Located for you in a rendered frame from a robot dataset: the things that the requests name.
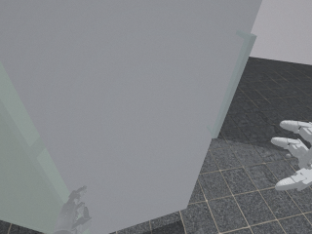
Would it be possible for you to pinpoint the robot right hand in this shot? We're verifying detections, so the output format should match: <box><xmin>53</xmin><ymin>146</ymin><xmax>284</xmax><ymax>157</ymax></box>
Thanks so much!
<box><xmin>270</xmin><ymin>120</ymin><xmax>312</xmax><ymax>191</ymax></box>

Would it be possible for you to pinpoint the fridge door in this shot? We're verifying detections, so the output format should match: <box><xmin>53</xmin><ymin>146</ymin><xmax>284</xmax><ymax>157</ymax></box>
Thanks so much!
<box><xmin>0</xmin><ymin>0</ymin><xmax>262</xmax><ymax>234</ymax></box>

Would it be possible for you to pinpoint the handle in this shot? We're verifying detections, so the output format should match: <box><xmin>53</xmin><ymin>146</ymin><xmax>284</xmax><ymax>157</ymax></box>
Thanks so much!
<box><xmin>206</xmin><ymin>29</ymin><xmax>257</xmax><ymax>138</ymax></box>

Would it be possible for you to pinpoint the robot left hand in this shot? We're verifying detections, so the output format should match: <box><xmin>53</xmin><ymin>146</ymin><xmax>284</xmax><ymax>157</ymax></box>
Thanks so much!
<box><xmin>54</xmin><ymin>185</ymin><xmax>92</xmax><ymax>234</ymax></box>

